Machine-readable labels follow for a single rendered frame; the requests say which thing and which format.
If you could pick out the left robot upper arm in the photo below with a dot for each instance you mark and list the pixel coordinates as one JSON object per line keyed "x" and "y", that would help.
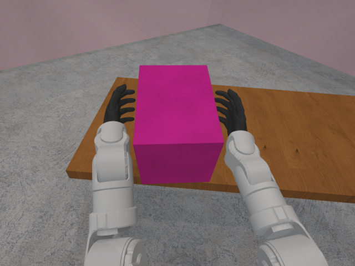
{"x": 128, "y": 251}

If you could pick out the right robot forearm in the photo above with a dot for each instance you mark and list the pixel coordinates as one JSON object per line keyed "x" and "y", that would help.
{"x": 270, "y": 216}

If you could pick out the right robot upper arm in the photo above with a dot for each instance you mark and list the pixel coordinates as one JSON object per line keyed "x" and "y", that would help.
{"x": 296, "y": 250}

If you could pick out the carton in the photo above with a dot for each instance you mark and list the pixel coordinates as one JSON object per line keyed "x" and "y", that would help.
{"x": 177, "y": 132}

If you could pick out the right robot hand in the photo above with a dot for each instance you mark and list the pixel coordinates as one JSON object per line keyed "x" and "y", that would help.
{"x": 235, "y": 118}

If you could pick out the left robot forearm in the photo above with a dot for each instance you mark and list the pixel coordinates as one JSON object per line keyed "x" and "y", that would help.
{"x": 112, "y": 182}

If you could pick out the table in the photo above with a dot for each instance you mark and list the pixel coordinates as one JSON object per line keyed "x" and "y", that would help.
{"x": 307, "y": 140}

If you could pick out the left robot hand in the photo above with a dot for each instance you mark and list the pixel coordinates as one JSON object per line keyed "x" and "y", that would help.
{"x": 113, "y": 111}

